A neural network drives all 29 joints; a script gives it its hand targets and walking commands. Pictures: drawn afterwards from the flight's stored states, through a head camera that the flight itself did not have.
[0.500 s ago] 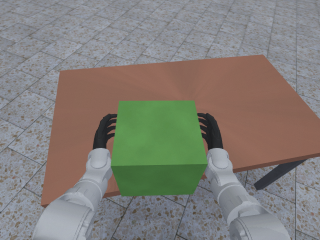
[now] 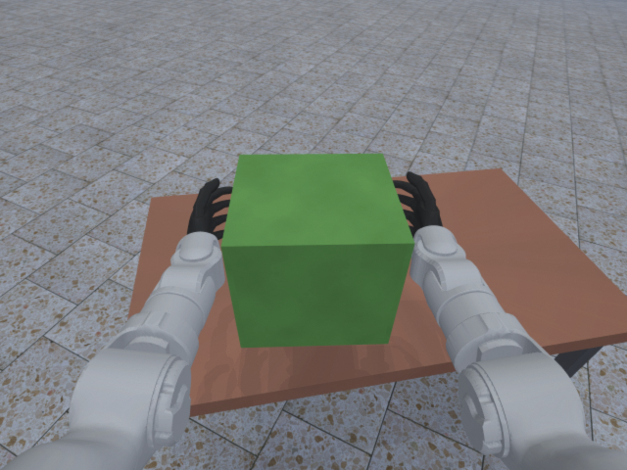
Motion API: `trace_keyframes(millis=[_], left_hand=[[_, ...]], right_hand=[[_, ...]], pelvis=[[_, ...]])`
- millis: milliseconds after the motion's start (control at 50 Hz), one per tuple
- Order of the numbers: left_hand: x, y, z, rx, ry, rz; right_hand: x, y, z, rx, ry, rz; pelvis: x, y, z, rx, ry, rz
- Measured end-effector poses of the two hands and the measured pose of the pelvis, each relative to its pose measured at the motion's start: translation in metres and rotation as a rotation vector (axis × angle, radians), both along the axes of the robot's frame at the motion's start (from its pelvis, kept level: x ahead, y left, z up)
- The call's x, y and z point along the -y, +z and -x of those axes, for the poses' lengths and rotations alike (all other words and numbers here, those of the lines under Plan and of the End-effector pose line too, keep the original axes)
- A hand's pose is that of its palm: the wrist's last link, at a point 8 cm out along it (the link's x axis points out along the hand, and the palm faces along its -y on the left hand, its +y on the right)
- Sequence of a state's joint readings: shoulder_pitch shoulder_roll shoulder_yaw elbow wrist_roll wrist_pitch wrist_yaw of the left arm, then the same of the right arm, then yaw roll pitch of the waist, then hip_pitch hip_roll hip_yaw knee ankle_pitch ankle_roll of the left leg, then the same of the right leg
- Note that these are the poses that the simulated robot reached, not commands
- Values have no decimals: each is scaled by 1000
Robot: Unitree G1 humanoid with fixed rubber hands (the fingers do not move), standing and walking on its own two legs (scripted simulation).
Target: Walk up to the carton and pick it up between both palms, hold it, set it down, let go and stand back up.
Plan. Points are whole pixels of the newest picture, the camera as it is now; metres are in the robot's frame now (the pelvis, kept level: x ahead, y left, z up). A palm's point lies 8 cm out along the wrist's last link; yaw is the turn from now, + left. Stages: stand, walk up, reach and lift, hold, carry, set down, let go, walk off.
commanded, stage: reach and lift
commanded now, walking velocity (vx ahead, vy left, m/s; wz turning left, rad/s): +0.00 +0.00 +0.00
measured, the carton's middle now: (313, 248) +0.43 +0.01 +0.09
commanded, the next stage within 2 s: hold in 1.80 s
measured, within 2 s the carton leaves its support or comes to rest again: neither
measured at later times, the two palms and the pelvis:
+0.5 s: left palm (184, 234) +0.39 +0.17 +0.15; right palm (423, 231) +0.40 -0.12 +0.16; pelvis +0.01 +0.00 +0.02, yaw +0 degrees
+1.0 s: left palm (189, 213) +0.40 +0.17 +0.18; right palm (431, 215) +0.41 -0.13 +0.17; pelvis +0.01 -0.01 +0.02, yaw +0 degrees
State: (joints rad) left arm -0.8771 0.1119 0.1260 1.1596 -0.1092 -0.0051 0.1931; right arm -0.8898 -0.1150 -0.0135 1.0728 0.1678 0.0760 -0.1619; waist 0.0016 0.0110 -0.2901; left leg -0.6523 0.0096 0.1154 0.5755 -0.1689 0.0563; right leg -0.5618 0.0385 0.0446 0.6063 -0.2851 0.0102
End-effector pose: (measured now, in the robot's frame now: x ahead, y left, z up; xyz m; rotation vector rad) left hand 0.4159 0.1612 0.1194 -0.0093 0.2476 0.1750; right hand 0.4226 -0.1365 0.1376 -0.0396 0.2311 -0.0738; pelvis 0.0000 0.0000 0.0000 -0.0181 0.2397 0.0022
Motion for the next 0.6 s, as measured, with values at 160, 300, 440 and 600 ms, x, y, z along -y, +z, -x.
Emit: trace_keyframes(millis=[160,300,440,600], left_hand=[[2,8,-1,8,-2,-19],[-4,8,11,-2,3,-45],[-11,25,26,21,8,-67],[-13,40,36,2,-1,-78]], right_hand=[[2,4,-2,7,2,-18],[-4,4,6,-4,16,-15],[-10,16,20,21,28,-10],[-13,24,34,5,23,2]], pelvis=[[4,7,-10,28,1,-5],[6,13,-15,89,2,-6],[4,15,-11,126,3,-3],[2,17,-2,159,4,0]])
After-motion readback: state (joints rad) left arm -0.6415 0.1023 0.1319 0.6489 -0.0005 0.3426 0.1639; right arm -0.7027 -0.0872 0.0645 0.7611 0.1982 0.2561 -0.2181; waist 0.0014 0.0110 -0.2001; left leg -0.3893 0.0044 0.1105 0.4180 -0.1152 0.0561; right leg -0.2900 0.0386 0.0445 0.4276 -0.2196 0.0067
